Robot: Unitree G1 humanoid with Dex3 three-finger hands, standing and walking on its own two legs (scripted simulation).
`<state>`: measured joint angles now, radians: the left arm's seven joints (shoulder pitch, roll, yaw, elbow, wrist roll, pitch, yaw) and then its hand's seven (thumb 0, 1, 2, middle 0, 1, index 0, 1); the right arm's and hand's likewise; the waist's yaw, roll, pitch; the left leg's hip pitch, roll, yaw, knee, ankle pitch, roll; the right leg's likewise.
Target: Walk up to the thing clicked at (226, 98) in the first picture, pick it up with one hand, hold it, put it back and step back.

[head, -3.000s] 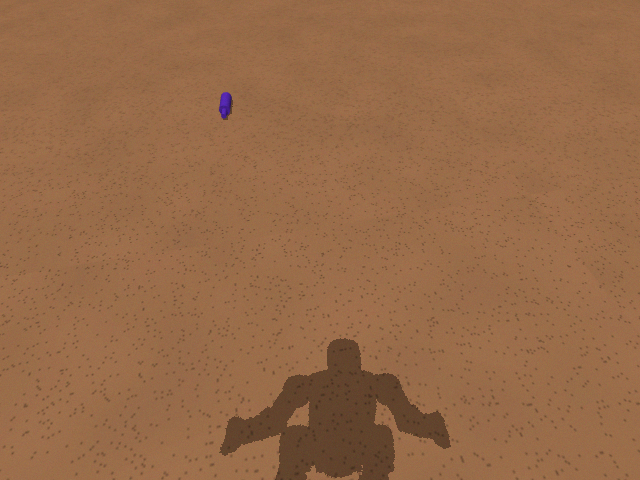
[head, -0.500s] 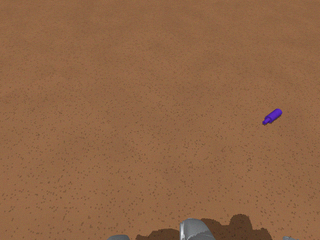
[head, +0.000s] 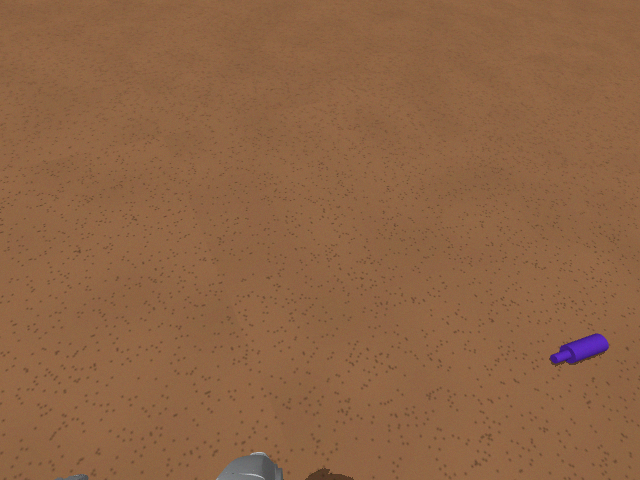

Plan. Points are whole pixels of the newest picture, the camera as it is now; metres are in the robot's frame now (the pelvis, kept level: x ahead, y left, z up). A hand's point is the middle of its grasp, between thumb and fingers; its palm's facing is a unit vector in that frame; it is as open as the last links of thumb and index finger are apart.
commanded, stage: walk up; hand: left
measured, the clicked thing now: (577, 350) +0.67 -0.85 -0.72
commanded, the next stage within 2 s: none
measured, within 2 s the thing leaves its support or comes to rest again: neither
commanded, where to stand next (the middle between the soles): +0.39 -1.16 m, yaw +24 degrees
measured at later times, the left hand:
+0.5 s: hand out of the picture +0.14 +0.02 -0.14, palm faces +0.14 -0.92 -0.36, open 7.4 cm
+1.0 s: hand (456, 424) +0.24 -0.19 -0.16, palm faces +0.13 -0.91 -0.39, open 7.4 cm
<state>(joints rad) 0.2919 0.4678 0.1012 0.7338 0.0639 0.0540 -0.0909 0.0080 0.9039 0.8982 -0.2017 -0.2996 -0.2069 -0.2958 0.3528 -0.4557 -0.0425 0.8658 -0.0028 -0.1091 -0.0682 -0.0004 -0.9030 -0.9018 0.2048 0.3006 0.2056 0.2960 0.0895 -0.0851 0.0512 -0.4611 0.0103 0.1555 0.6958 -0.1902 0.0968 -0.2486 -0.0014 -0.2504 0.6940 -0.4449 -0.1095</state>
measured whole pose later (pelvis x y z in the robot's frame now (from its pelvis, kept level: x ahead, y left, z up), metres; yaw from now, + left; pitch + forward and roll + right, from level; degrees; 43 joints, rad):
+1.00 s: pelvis +0.18 -0.51 -0.04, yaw +14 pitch -1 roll -1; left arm 0.20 0.53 0.10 0.69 0.05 0.08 -0.10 0.01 0.91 0.90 -0.20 -0.30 -0.21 -0.30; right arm 0.37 -0.54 -0.05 0.87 -0.04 -0.07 -0.10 0.00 -0.89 -0.90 0.21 0.30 0.21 0.30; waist -0.02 -0.07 0.09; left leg -0.54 0.21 -0.13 0.92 -0.41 0.04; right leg -0.50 -0.07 0.05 0.93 -0.42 0.04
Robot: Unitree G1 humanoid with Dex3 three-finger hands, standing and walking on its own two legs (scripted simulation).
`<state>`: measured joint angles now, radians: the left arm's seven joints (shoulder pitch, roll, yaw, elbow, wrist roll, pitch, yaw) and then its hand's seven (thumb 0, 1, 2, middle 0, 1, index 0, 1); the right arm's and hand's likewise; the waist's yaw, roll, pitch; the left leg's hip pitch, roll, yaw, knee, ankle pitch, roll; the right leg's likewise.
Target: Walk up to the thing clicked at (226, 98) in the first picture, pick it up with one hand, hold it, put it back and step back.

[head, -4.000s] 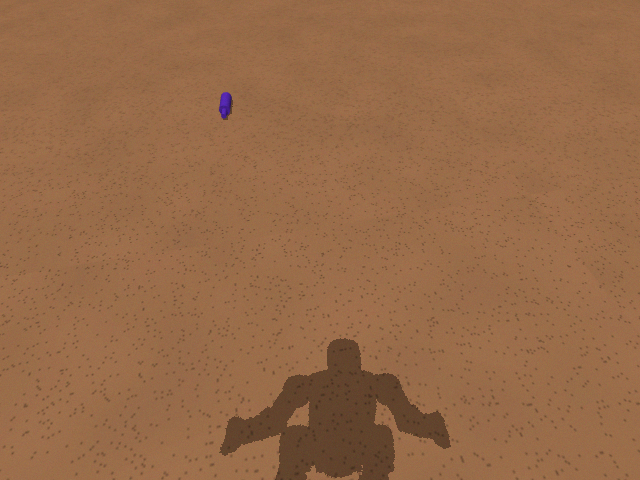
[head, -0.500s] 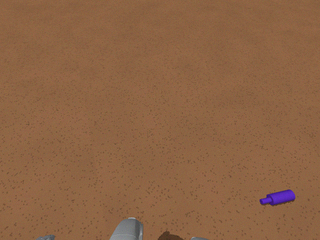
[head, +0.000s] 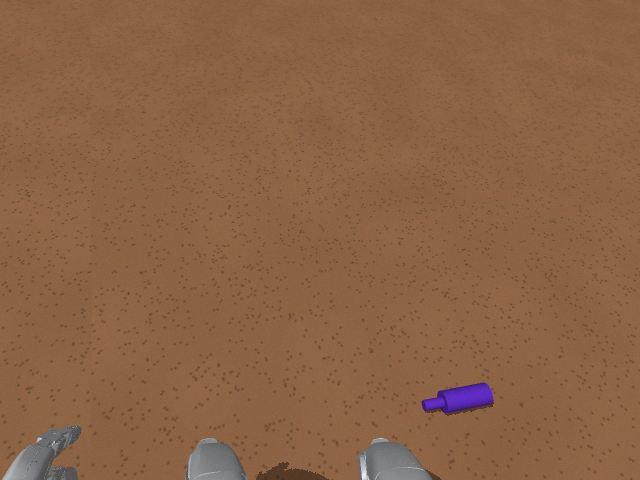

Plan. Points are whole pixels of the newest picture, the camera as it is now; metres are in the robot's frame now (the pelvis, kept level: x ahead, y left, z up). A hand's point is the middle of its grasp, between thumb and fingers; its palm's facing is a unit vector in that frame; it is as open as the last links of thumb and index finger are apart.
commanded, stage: walk up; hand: left
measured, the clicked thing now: (455, 399) +0.38 -0.45 -0.68
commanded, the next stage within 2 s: none
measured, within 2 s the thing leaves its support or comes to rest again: neither
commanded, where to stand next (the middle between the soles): +0.04 -0.68 m, yaw +9 degrees
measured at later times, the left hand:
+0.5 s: hand out of the picture +0.08 +0.09 -0.13, palm faces -0.07 -0.94 -0.33, open 7.4 cm
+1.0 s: hand out of the picture +0.04 -0.14 -0.13, palm faces -0.03 -0.94 -0.33, open 7.4 cm
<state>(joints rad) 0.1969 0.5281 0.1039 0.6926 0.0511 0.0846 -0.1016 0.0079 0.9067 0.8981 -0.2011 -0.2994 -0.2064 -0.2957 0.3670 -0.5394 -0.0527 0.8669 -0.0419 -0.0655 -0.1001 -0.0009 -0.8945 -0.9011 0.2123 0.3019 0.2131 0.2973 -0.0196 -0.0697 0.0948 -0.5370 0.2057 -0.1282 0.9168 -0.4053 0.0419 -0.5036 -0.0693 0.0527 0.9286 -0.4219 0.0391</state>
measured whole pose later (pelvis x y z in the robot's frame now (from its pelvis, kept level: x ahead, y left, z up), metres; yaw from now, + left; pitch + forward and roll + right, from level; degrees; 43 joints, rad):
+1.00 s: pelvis -0.04 -0.42 +0.03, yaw +5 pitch -2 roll +0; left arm 0.20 0.48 0.06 0.72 0.06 0.11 -0.06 0.01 0.90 0.90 -0.20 -0.30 -0.21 -0.30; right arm 0.38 -0.39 -0.03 0.90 -0.02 -0.09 -0.10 0.00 -0.90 -0.90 0.21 0.30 0.21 0.30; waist 0.00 -0.12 0.15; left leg -0.42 0.02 0.03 0.79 -0.34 0.02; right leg -0.59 0.07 0.10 1.17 -0.45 -0.03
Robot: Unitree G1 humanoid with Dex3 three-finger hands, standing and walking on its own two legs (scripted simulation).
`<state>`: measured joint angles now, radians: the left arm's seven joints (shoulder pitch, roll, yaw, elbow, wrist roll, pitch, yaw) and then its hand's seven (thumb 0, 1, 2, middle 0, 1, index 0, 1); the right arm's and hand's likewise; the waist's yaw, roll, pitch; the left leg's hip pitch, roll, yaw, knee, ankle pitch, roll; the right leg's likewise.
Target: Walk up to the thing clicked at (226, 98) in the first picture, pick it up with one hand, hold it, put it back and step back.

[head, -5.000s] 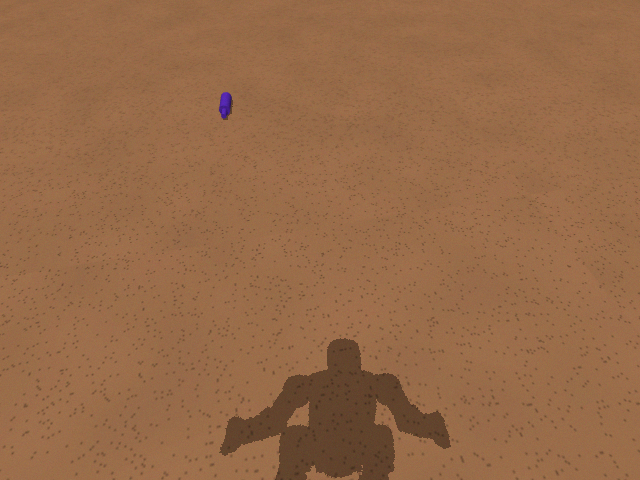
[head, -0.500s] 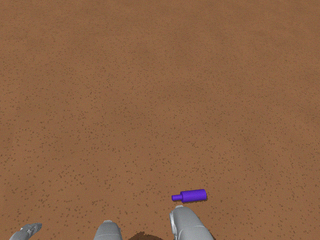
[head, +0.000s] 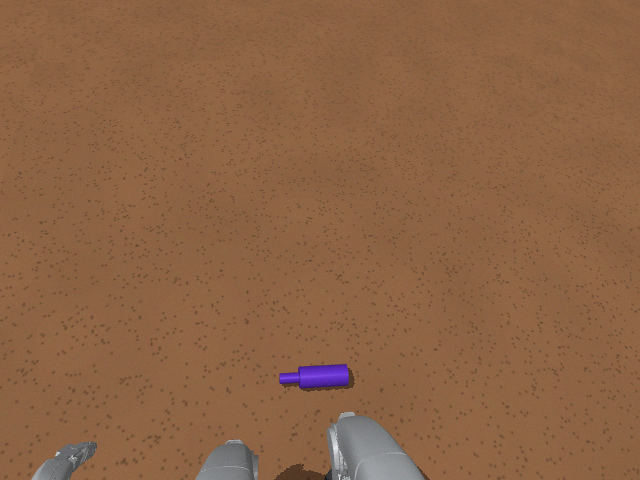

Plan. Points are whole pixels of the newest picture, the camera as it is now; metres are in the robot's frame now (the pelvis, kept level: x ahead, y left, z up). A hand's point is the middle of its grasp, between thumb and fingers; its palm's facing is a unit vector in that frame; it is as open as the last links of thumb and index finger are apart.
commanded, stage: walk up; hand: left
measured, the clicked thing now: (313, 376) +0.42 -0.07 -0.71
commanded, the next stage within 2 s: none
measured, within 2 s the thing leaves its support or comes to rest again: neither
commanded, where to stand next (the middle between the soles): +0.06 -0.26 m, yaw +4 degrees
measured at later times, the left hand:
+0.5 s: hand out of the picture +0.04 +0.04 -0.15, palm faces -0.05 -0.94 -0.34, open 7.4 cm
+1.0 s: hand out of the picture -0.10 -0.10 -0.11, palm faces +0.06 -0.88 -0.48, open 7.4 cm
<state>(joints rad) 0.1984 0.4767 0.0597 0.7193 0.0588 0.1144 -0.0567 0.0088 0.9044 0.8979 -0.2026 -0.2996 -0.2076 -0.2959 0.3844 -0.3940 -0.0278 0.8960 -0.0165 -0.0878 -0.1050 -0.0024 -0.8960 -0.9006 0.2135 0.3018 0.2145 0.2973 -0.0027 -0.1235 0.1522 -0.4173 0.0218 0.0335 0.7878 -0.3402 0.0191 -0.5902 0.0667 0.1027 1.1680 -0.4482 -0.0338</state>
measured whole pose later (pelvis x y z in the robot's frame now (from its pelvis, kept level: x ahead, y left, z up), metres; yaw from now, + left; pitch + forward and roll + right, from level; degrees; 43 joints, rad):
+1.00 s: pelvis -0.06 -0.38 +0.02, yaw +3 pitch -2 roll +0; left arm 0.41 0.37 0.05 0.94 0.03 -0.07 0.03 0.01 0.90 0.90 -0.21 -0.30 -0.21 -0.30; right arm 0.24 -0.48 -0.09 0.91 -0.04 0.03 0.03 0.00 -0.91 -0.90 0.20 0.30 0.20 0.30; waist 0.05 0.07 0.08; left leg -0.60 0.01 -0.09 1.08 -0.26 0.00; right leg -0.25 0.00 0.00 0.64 -0.35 -0.01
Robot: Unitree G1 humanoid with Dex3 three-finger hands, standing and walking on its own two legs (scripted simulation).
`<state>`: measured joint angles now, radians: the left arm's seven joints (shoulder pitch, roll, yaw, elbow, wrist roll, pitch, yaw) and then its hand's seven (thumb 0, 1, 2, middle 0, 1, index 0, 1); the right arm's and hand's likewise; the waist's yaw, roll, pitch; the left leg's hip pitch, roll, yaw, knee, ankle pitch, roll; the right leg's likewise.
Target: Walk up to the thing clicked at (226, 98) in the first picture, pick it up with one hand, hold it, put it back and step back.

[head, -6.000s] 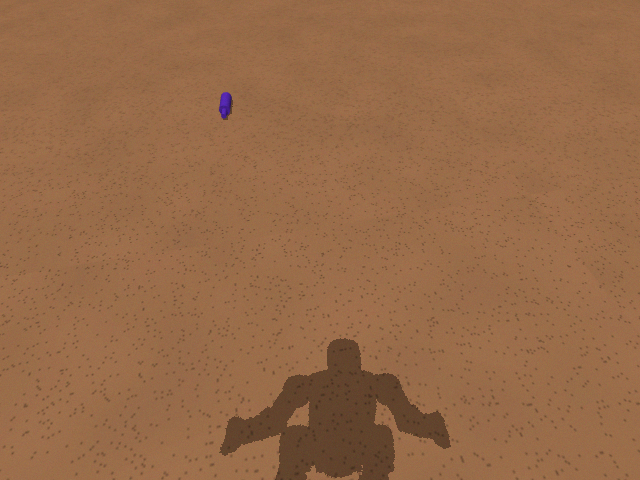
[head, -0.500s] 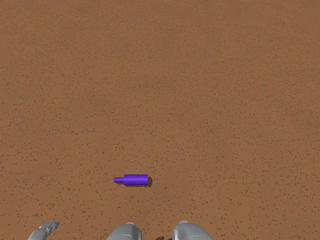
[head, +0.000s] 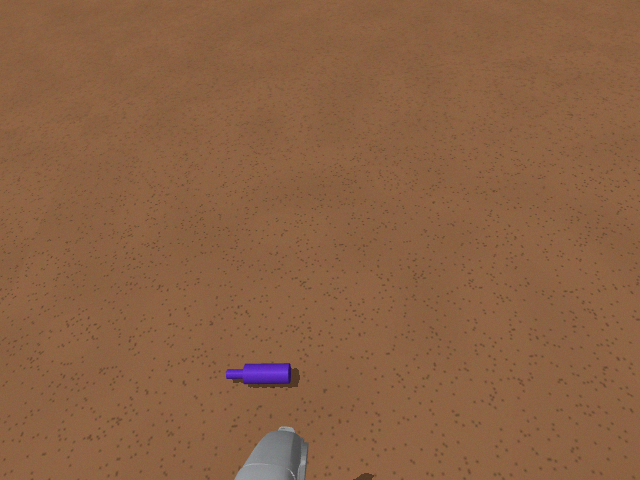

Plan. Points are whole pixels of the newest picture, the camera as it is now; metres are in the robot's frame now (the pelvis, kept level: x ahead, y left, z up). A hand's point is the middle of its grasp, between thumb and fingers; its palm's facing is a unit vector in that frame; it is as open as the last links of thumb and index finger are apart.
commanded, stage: walk up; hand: left
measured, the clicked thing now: (258, 373) +0.50 +0.29 -0.73
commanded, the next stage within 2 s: stand in 1.68 s
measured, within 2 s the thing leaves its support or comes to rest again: neither
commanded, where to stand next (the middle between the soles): +0.12 +0.11 m, yaw +1 degrees
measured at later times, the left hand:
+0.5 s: hand out of the picture +0.09 +0.34 -0.15, palm faces -0.02 -0.90 -0.43, open 7.4 cm
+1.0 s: hand out of the picture +0.13 +0.34 -0.14, palm faces -0.04 -0.92 -0.38, open 7.4 cm
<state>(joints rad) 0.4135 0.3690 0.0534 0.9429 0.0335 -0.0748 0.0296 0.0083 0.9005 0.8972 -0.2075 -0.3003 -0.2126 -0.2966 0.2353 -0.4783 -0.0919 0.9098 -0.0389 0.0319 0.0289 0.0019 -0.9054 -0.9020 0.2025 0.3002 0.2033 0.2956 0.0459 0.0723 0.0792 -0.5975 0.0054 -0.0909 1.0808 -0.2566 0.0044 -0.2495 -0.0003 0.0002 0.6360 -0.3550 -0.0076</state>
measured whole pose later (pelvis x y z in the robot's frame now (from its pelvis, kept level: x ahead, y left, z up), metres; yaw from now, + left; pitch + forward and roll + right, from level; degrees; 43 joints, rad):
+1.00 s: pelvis +0.03 +0.07 +0.01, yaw +0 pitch -3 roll +0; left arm 0.08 0.39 -0.01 1.07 0.00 -0.02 0.01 0.01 0.91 0.90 -0.20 -0.30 -0.21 -0.30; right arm 0.09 -0.36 -0.02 1.07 -0.01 0.02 0.02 0.00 -0.90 -0.90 0.20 0.30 0.20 0.30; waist -0.01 -0.01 0.11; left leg -0.25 -0.01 0.04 0.55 -0.26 0.03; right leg -0.27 -0.04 -0.01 0.54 -0.22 0.02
